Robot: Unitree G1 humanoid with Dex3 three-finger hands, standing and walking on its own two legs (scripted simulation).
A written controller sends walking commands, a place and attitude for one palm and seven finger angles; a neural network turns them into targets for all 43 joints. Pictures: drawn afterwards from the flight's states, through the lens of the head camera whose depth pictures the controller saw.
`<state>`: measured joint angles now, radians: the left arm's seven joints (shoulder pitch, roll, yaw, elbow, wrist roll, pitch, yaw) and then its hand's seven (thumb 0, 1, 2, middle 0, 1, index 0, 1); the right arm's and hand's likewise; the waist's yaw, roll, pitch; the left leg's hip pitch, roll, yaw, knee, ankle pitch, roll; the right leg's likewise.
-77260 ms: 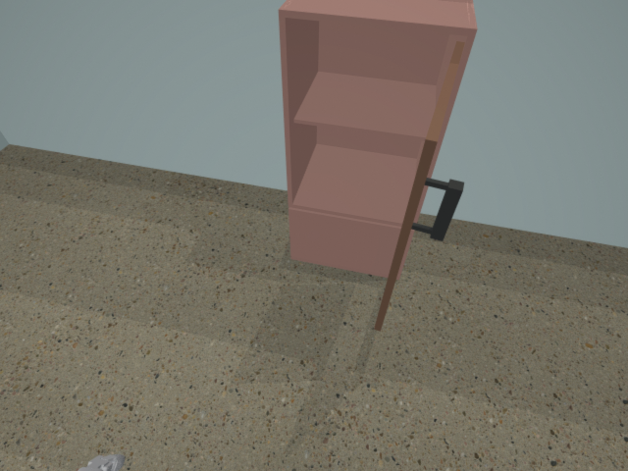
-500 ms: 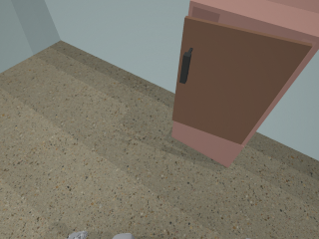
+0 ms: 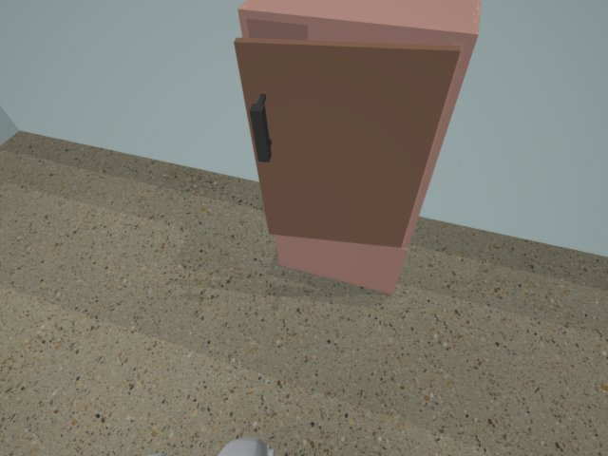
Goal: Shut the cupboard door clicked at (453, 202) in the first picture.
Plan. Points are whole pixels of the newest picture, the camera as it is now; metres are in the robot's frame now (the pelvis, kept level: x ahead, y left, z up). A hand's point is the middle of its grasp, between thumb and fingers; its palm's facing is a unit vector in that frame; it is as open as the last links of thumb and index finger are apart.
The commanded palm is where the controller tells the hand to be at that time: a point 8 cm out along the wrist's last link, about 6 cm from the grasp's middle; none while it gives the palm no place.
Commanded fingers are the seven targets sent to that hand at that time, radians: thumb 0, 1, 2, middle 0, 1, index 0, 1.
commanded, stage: take the last steps up to it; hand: left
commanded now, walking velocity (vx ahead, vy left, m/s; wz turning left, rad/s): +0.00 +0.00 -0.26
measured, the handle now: (263, 128) +0.74 +0.12 -0.02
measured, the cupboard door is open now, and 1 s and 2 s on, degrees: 9 9 9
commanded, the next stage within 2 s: come to a stop and stand still in 0.80 s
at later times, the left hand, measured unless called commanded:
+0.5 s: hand (211, 447) +0.16 +0.16 -0.16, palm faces -0.11 -0.98 -0.18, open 7.4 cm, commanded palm none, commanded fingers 0.00 0.90 0.90 -0.20 -0.30 -0.20 -0.30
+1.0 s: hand (244, 419) +0.20 +0.12 -0.19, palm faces -0.01 -0.99 -0.14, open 7.4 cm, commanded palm none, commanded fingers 0.00 0.90 0.90 -0.20 -0.30 -0.20 -0.30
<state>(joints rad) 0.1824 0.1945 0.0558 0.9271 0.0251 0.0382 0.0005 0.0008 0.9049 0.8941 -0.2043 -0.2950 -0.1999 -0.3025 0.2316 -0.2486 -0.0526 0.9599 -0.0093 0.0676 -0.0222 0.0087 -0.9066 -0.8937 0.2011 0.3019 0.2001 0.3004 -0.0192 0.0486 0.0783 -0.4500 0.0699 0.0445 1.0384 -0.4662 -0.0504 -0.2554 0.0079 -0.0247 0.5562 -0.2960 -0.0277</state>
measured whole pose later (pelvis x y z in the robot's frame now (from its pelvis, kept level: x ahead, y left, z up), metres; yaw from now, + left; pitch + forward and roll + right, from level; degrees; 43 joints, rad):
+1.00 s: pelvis +0.23 -0.04 -0.01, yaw -6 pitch -1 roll +1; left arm 0.33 0.14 0.04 1.12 0.01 0.01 0.02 0.00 0.91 0.89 -0.20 -0.30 -0.20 -0.30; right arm 0.15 -0.14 0.00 0.98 -0.02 -0.04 -0.02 0.00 -0.91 -0.89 0.20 0.30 0.20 0.30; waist 0.03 -0.05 0.08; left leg -0.34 0.03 0.12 0.60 -0.24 0.03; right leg -0.25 -0.02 -0.04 0.90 -0.55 -0.01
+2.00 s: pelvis +0.19 -0.07 +0.00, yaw -6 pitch -3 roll +1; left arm 0.25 0.17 -0.01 0.98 0.02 0.02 0.03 0.00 0.92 0.89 -0.21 -0.30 -0.20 -0.30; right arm 0.28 -0.19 -0.02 0.99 -0.02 0.03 0.00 0.01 -0.92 -0.89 0.20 0.30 0.20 0.30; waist -0.03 0.03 0.03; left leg -0.28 0.04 0.06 0.56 -0.24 -0.01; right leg -0.24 -0.01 0.01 0.62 -0.33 -0.01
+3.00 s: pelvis +0.22 -0.07 +0.00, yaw -4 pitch +1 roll +1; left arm 0.45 0.20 0.07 0.32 -0.13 -0.04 0.05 0.01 0.91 0.89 -0.22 -0.31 -0.21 -0.31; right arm 0.30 -0.20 -0.01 0.90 0.03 -0.23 -0.08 0.01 -0.91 -0.89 0.20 0.30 0.20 0.30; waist -0.01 -0.01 0.00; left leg -0.31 0.02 0.04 0.59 -0.28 -0.02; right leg -0.25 -0.03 -0.03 0.62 -0.38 0.00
